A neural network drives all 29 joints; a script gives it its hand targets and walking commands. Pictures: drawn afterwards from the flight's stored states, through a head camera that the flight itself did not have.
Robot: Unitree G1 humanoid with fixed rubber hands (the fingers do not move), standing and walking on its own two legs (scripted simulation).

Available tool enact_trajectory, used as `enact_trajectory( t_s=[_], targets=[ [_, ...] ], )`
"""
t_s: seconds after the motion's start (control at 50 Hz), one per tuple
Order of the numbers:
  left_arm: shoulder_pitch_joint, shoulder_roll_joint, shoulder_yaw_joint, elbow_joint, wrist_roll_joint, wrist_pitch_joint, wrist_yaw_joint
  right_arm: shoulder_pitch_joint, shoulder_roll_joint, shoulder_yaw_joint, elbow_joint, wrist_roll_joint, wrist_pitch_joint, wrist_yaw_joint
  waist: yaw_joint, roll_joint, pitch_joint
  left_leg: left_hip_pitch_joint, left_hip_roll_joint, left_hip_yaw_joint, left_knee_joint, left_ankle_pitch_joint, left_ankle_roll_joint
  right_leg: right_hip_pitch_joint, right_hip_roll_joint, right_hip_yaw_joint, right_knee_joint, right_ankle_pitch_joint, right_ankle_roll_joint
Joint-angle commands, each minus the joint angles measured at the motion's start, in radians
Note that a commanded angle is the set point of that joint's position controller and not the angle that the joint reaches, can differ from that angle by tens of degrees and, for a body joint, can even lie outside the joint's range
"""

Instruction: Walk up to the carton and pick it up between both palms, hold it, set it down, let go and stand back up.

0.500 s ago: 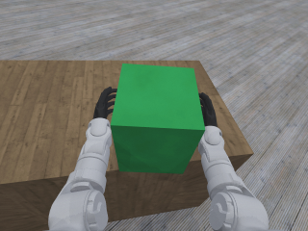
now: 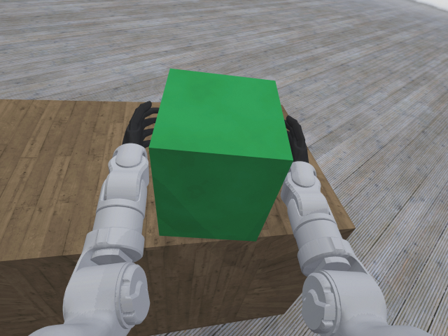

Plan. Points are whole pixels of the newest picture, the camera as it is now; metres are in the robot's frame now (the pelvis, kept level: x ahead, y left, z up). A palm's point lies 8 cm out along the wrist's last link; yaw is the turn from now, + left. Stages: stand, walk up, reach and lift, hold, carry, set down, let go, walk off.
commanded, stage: reach and lift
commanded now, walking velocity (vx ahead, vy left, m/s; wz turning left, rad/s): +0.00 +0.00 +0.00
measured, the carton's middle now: (215, 160) +0.41 -0.01 +0.11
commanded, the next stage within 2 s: hold in 1.72 s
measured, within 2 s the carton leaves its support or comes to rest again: neither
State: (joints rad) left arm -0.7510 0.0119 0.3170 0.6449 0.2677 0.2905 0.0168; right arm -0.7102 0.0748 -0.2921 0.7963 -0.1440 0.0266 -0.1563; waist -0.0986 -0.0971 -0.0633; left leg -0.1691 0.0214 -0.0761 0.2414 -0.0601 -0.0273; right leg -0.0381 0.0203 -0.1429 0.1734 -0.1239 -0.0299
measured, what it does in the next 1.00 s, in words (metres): stands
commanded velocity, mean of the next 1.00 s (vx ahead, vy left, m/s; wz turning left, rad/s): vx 0.00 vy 0.00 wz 0.00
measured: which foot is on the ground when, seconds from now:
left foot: down 0.00-1.00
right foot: down 0.00-1.00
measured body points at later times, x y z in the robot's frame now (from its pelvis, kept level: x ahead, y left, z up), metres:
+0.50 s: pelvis +0.00 +0.01 +0.00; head -0.01 +0.06 +0.45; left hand +0.41 +0.13 +0.17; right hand +0.37 -0.16 +0.17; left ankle +0.05 +0.14 -0.75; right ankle -0.02 -0.09 -0.75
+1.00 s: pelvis -0.01 +0.02 +0.00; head -0.03 +0.06 +0.45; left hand +0.39 +0.14 +0.20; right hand +0.36 -0.15 +0.20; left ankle +0.05 +0.14 -0.75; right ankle -0.02 -0.09 -0.75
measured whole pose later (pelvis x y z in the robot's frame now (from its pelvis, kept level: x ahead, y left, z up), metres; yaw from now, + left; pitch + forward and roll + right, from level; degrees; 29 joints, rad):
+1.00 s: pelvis -0.01 +0.02 +0.00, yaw -2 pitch -4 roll -2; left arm -0.72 0.00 0.23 0.13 0.26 0.80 0.05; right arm -0.72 -0.03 -0.09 0.45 0.16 0.42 -0.20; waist -0.12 -0.07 0.00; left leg -0.16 0.02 -0.04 0.31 -0.09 -0.01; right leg -0.03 0.01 -0.10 0.21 -0.12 -0.01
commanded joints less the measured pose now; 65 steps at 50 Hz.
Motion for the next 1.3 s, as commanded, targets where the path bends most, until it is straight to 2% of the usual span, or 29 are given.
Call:
enact_trajectory(
  t_s=[0.0,0.14,0.3,0.42,0.7,0.84,0.92,1.08,1.28],
  targets=[
    [-0.673,-0.475,-0.344,-0.246,-0.077,-0.031,-0.153,-0.719,0.306,0.281,-0.276,0.044,-0.047,0.090,-0.028,0.141,-0.443,0.148,-0.059,0.057,-0.006,0.074,0.031,0.212,0.000,0.025,0.037,0.328,0.075],
    [-0.644,-0.534,-0.461,-0.419,-0.121,0.026,-0.138,-0.708,0.316,0.393,-0.412,0.135,-0.018,0.066,-0.030,0.166,-0.502,0.222,-0.061,0.048,0.038,0.212,0.013,0.212,0.013,0.032,0.051,0.409,0.065],
    [-0.592,-0.538,-0.528,-0.549,-0.148,0.132,-0.115,-0.718,0.314,0.477,-0.549,0.221,0.060,0.040,-0.008,0.159,-0.482,0.276,-0.052,0.045,0.065,0.248,0.016,0.165,0.021,0.034,0.046,0.368,0.062],
    [-0.570,-0.528,-0.537,-0.611,-0.147,0.215,-0.106,-0.720,0.297,0.501,-0.602,0.266,0.131,0.022,-0.004,0.148,-0.454,0.322,-0.048,0.050,0.077,0.268,0.010,0.126,0.029,0.030,0.033,0.327,0.065],
    [-0.594,-0.523,-0.577,-0.743,-0.161,0.376,-0.107,-0.740,0.273,0.507,-0.679,0.350,0.275,-0.005,-0.036,0.160,-0.423,0.348,-0.047,0.064,0.082,0.238,-0.006,0.067,0.031,0.028,0.007,0.218,0.061],
    [-0.671,-0.518,-0.562,-0.736,-0.169,0.413,-0.108,-0.812,0.261,0.474,-0.668,0.359,0.321,-0.003,-0.038,0.162,-0.409,0.320,-0.044,0.071,0.066,0.120,-0.001,0.015,0.031,0.016,0.001,0.112,0.060],
    [-0.704,-0.521,-0.544,-0.707,-0.169,0.417,-0.103,-0.845,0.256,0.458,-0.642,0.356,0.335,0.002,-0.034,0.163,-0.429,0.320,-0.043,0.073,0.066,0.095,0.002,-0.002,0.033,0.014,0.003,0.090,0.061],
    [-0.732,-0.506,-0.496,-0.666,-0.154,0.425,-0.115,-0.863,0.250,0.448,-0.598,0.371,0.363,-0.003,-0.027,0.149,-0.451,0.312,-0.051,0.075,0.071,0.117,0.008,0.014,0.035,0.017,0.010,0.125,0.069],
    [-0.760,-0.508,-0.508,-0.715,-0.159,0.442,-0.130,-0.872,0.256,0.472,-0.624,0.414,0.392,-0.026,-0.036,0.159,-0.475,0.338,-0.061,0.071,0.087,0.205,0.000,0.038,0.038,0.022,0.019,0.206,0.074]
  ],
)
